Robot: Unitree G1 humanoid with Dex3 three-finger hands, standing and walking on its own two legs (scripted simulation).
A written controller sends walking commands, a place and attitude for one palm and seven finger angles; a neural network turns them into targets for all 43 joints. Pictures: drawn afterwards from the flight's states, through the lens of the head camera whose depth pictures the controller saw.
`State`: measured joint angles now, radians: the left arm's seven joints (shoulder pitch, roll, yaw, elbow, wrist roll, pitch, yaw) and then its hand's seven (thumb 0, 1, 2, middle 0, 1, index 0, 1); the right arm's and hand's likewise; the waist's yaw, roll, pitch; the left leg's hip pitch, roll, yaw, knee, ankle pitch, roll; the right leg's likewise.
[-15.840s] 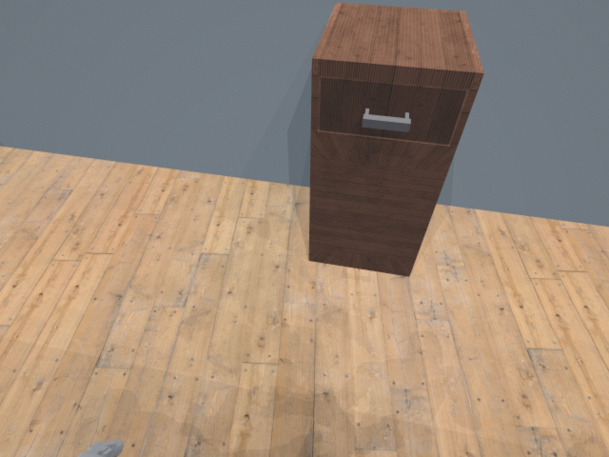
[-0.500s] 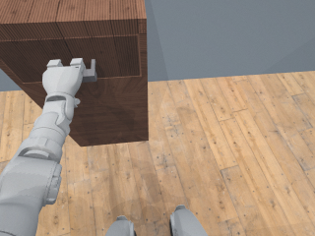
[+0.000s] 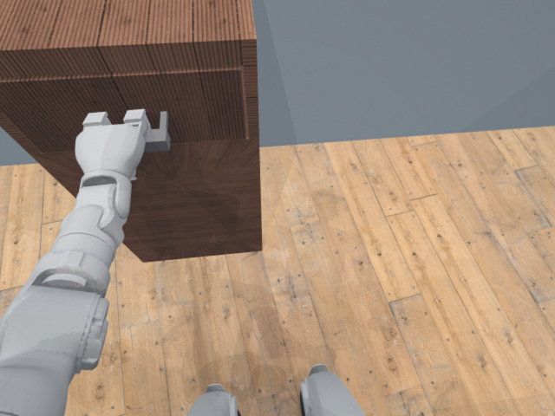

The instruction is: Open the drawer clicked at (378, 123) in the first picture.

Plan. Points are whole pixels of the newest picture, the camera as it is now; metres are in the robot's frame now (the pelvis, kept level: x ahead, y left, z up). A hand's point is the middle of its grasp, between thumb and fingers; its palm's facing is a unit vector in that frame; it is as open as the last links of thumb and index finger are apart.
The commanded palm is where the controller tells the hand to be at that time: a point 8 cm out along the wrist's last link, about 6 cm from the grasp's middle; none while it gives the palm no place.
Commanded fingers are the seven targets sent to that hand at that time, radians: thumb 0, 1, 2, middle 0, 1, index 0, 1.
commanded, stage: pull the drawer open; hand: left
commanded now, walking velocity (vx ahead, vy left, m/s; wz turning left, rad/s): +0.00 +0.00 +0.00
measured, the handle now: (129, 131) +0.56 +0.19 +0.02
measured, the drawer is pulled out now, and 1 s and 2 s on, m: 0.00 0.12 0.24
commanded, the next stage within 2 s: none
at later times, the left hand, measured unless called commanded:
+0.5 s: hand (122, 201) +0.44 +0.20 +0.00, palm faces -0.02 -0.03 -1.00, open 6.2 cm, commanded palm +0.40 +0.21 +0.05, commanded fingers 0.00 0.90 0.90 -0.40 -1.35 -0.40 -1.35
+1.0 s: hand (119, 241) +0.38 +0.20 +0.00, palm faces -0.01 -0.03 -1.00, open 6.2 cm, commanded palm +0.34 +0.20 +0.05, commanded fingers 0.00 0.90 0.90 -0.40 -1.35 -0.40 -1.35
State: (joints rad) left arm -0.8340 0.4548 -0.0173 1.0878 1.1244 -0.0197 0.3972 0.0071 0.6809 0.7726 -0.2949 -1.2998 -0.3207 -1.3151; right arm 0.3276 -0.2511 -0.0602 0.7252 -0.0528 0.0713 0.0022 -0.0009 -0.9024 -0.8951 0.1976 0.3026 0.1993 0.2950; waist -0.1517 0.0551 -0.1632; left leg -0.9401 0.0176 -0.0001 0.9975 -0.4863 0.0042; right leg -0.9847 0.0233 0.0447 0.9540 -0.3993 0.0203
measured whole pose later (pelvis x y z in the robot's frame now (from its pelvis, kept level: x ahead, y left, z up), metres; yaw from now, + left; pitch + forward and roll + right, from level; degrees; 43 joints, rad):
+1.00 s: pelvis +0.01 +0.00 +0.02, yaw +0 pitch +16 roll +0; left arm -0.33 0.31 -0.10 0.69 1.13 0.01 0.48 0.01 0.68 0.79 -0.27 -1.32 -0.32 -1.29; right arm 0.23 -0.23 -0.07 0.69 -0.02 0.08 -0.01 0.00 -0.90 -0.90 0.20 0.30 0.20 0.29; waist -0.05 0.04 -0.15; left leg -0.70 0.01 0.01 0.88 -0.46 0.00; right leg -0.76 0.02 0.05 0.86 -0.39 0.01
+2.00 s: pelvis +0.00 -0.02 +0.02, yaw +0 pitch +12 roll +1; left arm 0.16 0.29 -0.14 0.25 1.14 0.03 0.49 0.03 0.67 0.81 -0.26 -1.30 -0.36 -1.30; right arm 0.12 -0.22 -0.04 0.63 -0.04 0.04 0.00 0.01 -0.90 -0.90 0.20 0.30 0.20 0.29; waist 0.02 0.04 -0.14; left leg -0.62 0.01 0.01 0.88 -0.47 -0.02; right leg -0.69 0.02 0.05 0.91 -0.42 0.00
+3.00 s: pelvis +0.00 -0.02 +0.00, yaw +0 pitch +13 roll +2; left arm 0.39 0.29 -0.13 0.03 1.13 0.00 0.58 0.02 0.58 0.75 -0.32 -1.29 -0.38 -1.30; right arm 0.10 -0.24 -0.04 0.62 -0.06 0.05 0.00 0.01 -0.90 -0.90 0.20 0.30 0.20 0.29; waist 0.04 0.04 -0.14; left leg -0.69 0.01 0.01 0.99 -0.52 -0.02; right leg -0.78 0.02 0.05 1.02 -0.47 -0.01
